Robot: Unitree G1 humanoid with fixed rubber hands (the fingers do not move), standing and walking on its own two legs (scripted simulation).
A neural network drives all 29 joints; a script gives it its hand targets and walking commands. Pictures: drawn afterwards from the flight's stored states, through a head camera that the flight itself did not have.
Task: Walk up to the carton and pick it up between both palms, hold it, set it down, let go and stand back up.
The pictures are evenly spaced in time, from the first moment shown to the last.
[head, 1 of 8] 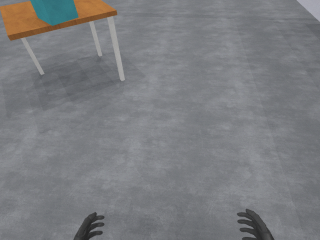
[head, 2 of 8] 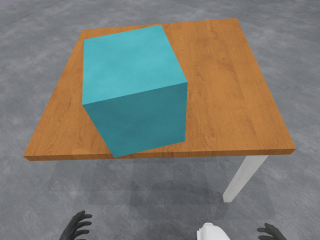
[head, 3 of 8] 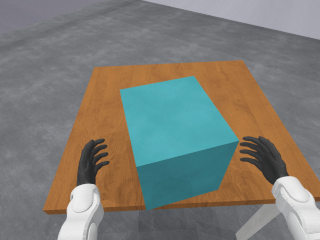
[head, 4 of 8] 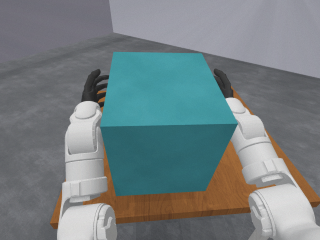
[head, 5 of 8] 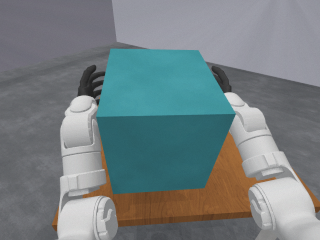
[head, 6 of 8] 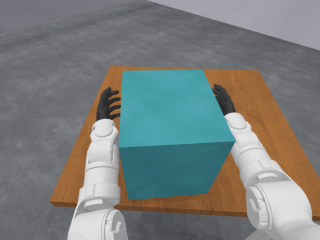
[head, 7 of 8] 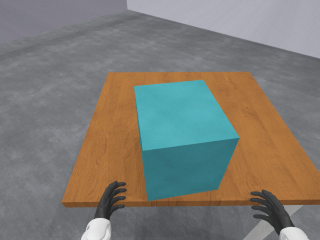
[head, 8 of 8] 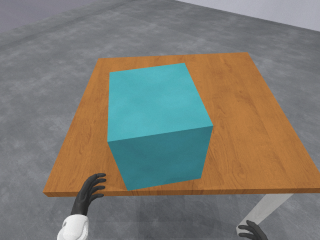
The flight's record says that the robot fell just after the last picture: no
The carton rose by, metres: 0.18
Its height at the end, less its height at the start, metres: +0.00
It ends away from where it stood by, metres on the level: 0.03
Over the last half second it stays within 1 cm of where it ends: yes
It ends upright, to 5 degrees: yes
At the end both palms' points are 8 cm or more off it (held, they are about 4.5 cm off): yes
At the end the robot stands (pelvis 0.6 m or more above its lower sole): yes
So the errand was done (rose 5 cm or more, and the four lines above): yes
